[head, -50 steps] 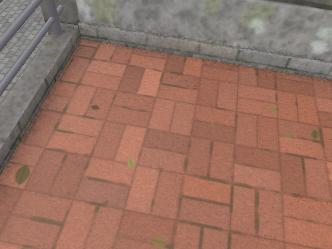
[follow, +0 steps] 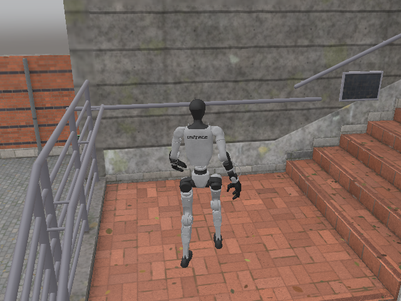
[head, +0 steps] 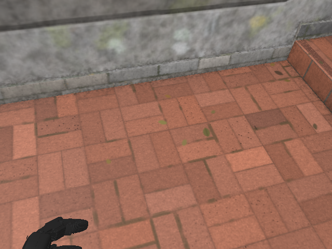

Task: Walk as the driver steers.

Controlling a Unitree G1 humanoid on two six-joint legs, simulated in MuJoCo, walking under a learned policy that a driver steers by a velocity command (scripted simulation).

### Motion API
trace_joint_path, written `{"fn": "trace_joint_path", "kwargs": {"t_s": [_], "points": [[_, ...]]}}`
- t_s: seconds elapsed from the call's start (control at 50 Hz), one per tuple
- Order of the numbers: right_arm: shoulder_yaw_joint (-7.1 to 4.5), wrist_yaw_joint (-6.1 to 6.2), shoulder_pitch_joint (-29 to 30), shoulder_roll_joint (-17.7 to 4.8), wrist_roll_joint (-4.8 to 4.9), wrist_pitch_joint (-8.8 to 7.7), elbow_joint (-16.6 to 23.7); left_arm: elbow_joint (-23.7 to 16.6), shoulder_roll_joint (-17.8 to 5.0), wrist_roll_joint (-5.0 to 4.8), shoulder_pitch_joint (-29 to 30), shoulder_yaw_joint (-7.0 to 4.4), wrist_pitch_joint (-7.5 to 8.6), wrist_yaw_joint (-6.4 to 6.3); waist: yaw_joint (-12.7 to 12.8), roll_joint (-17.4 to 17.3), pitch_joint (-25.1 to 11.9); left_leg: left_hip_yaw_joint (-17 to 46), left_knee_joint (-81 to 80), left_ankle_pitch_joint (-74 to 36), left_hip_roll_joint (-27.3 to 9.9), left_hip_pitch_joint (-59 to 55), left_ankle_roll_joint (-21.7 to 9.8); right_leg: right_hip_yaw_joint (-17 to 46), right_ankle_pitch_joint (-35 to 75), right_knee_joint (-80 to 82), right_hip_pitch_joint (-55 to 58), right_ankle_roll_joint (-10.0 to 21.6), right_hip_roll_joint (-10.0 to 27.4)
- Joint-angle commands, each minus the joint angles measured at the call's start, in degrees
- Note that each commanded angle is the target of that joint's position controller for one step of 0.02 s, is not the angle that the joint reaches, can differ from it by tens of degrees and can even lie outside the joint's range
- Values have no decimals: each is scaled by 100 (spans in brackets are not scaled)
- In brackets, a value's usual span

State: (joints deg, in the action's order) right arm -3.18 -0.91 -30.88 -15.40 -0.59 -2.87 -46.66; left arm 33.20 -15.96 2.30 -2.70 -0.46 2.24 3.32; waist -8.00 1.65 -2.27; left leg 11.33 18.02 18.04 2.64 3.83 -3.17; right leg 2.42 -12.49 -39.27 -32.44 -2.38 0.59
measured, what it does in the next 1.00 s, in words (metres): walks ahead, turning left: right foot, then left foot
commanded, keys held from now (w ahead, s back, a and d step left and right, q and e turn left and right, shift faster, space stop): w+q+shift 0.46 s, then w+e+shift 0.14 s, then shift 0.40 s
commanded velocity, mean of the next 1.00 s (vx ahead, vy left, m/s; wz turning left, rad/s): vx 0.76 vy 0.00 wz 0.46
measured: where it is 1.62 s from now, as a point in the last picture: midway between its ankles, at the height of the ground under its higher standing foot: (83, 193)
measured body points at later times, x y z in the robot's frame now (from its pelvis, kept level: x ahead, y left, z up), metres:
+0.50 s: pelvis +0.37 +0.05 -0.05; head +0.40 +0.07 +0.40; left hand +0.19 +0.27 -0.17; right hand +0.72 -0.05 -0.09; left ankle +0.51 +0.16 -0.73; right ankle +0.15 -0.16 -0.72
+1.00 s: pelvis +0.73 +0.20 -0.02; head +0.77 +0.22 +0.42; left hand +0.72 +0.48 -0.15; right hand +0.90 -0.02 -0.16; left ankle +0.52 +0.18 -0.67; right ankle +0.89 +0.23 -0.74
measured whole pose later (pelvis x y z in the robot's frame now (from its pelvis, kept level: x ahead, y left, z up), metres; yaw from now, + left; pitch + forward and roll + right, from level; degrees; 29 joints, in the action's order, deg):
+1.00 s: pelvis +0.73 +0.20 -0.02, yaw +29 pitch -1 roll +1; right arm -1.7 1.4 -15.4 -16.1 1.4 -4.2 -54.5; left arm 48.0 -14.0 2.8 -10.0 -0.4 6.3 -0.6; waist -0.8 0.8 6.1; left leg 2.2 54.6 29.0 8.3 5.8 -2.7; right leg -3.9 -0.9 -27.9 -26.4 6.5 -3.2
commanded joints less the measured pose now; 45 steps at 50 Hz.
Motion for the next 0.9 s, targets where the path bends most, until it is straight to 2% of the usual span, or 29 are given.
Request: {"fn": "trace_joint_path", "kwargs": {"t_s": [0.02,0.06,0.08,0.1,0.12,0.14,0.16,0.18,0.22,0.26,0.34,0.38,0.44,0.48,0.5,0.52,0.54,0.56,0.58,0.6,0.62,0.64,0.68,0.7,0.72,0.78,0.84,0.86,0.9], "points": [[-306,5,615,-1066,20,-95,418,-552,-350,-108,647,-90,141,-75,387,-1066,522,1384,-758,54,-915,1183,-886,-287,100,786,1258,-3,-324],[-349,-19,779,-1155,37,-137,385,-260,-651,-74,-340,-237,204,-252,948,-764,109,1128,265,-1418,-675,1730,-666,-237,81,1224,3109,172,-390],[-342,-53,962,-1091,98,-210,433,-50,-1018,35,-1333,-390,255,-381,1516,-360,-449,686,1707,-1713,-302,2426,-503,157,-224,1191,4517,363,111],[-198,-36,995,-563,255,-291,683,37,-1625,198,-2490,-580,252,-507,2019,813,-1492,-66,3716,-261,127,3596,-298,1994,-2654,1653,6082,730,1796],[-111,7,1094,-457,280,-241,936,103,-1769,173,-2368,-617,196,-518,1768,1559,-1658,-533,4888,967,236,4385,-296,4140,-4174,2534,5666,1008,2607],[-135,32,1313,-639,128,-121,844,28,-1227,180,-1794,-502,178,-513,1497,867,-817,-570,5560,460,-232,4669,-339,3777,-3902,2442,4845,1054,2464],[-143,-40,1571,-665,-15,-63,822,52,-801,122,-1609,-395,191,-478,1420,347,-318,-654,5560,136,-435,4679,-330,2901,-3013,2398,4288,1014,2175],[-132,-126,1559,-564,-44,-12,770,156,-613,102,-1566,-344,208,-446,1257,263,-14,-683,5440,-24,-608,4528,-299,2180,-2252,2583,3841,941,1921],[-93,-269,1712,-412,-140,151,814,410,-458,9,-1653,-291,282,-427,1059,516,496,-717,5390,-126,-816,4587,-206,1285,-1420,2881,3313,815,1623],[-49,-361,2068,-339,-145,253,1000,622,-390,-73,-1811,-286,382,-367,975,509,722,-742,5490,-421,-873,4904,-177,678,-462,3014,3258,788,1588],[34,-470,2798,-400,-130,287,1391,914,-401,-58,-1642,-271,512,-356,668,392,1065,-1021,4723,-1356,-860,4700,-181,-821,1229,3383,2802,607,1311],[110,-553,3243,-397,-139,274,1513,1075,-498,-61,-1751,-284,519,-380,728,108,1253,-1595,3713,-1717,-736,4040,-351,-1456,2003,3574,2613,494,1106],[158,-545,3330,-397,-89,256,1498,1243,-943,-65,-2166,-355,480,-446,663,191,928,-2378,2897,-1622,-62,2756,-720,-1839,6046,2807,3131,352,1137],[55,-432,2129,-665,-115,226,1166,1232,-1364,-26,-2108,-440,325,-522,-56,498,127,-2203,2729,-995,322,1262,-926,-1709,7641,1054,3273,418,1422],[-84,-319,782,-916,-163,211,733,1177,-1430,15,-1911,-432,272,-533,-647,547,-472,-1741,2429,-790,387,-330,-1100,-1536,7414,-329,2746,574,1512],[-265,-171,85,-1239,-183,223,403,1194,-1336,4,-1821,-422,235,-489,-892,143,-680,-1130,1763,-582,155,-1652,-1202,-1579,4772,-2400,1733,603,991],[-370,-55,547,-1788,-158,240,489,940,-365,57,-2045,-196,265,-419,-21,-1501,-791,529,2029,-967,-1210,-2356,-987,-1360,-1763,-4849,114,545,168],[-408,0,726,-2004,-212,242,848,574,-568,-293,-2517,-173,324,-422,156,-1462,-2362,3105,703,58,-2395,-3399,-1740,141,-1564,-5758,-972,610,-118],[-398,90,782,-1624,-222,227,773,622,-926,-317,-1735,-233,359,-450,-49,-316,-1535,2808,2,788,-2189,-2519,-1498,227,-764,-5582,-1258,625,104],[-301,145,999,-1353,-233,142,606,664,-802,-329,-1712,-198,350,-410,324,-36,-381,2118,-260,714,-2133,-1214,-1349,150,-433,-5092,-1168,628,314],[-199,127,1334,-1085,-259,5,586,716,-710,-204,-1563,-152,309,-375,593,372,149,1676,-322,-387,-1949,-180,-1266,167,-334,-4542,-766,572,534],[-127,130,1511,-944,-216,-117,571,866,-557,-120,-1826,-123,187,-326,884,347,400,1031,-312,-1836,-1811,548,-1257,188,-417,-4249,-237,494,596],[-9,57,1402,-636,-20,-289,306,1128,-339,-68,-2034,-131,-28,-255,1164,278,564,-95,-460,-3900,-1322,1161,-965,60,-614,-3486,382,436,677],[8,-7,1267,-708,15,-371,224,1022,-266,-79,-2021,-130,-54,-210,1208,-175,611,-372,-433,-5276,-1329,1157,-953,-99,-466,-3117,326,396,539],[25,-47,1199,-624,13,-426,123,962,-300,-96,-1742,-147,-72,-231,1158,-224,735,-635,-464,-5885,-1156,1058,-771,-188,-205,-2707,180,370,491],[62,-18,1621,-588,-17,-448,92,901,-53,-144,-1196,-37,13,-244,1124,-447,625,-1456,-610,-5829,-434,867,-440,-752,1121,-554,655,403,205],[36,71,1071,-751,84,-422,-231,855,-33,-89,-686,-45,213,-218,723,-319,339,-1457,-541,-5708,-641,-50,-411,-1058,2408,747,1120,479,-179],[30,110,1135,-822,102,-417,-274,849,-133,9,-696,-85,262,-204,800,-441,343,-1380,-394,-5587,-671,-163,-292,-995,2600,1047,1312,500,-294],[-41,259,1446,-992,58,-353,-300,1196,-368,-8,-1573,-144,274,-240,1224,-779,-87,-1369,356,-6041,-743,-368,-84,-743,2445,1155,2099,567,-527]]}}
